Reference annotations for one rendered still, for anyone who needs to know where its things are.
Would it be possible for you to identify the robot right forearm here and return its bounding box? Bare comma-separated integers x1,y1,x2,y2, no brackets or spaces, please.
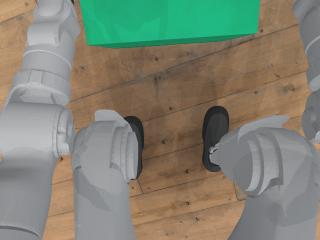
292,0,320,92

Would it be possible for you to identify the right robot upper arm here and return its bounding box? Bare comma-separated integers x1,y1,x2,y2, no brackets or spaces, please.
301,88,320,144

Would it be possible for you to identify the left robot upper arm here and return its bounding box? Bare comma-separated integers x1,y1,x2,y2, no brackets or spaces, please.
0,101,76,240

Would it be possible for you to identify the carton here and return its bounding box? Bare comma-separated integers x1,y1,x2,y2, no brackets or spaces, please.
79,0,260,49

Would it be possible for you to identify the robot left forearm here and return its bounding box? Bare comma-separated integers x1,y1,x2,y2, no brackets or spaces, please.
0,0,81,153

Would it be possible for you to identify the robot left shin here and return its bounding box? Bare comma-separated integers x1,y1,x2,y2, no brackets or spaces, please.
71,109,133,172

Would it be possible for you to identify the right robot thigh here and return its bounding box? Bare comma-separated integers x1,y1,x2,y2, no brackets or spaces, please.
227,127,320,240

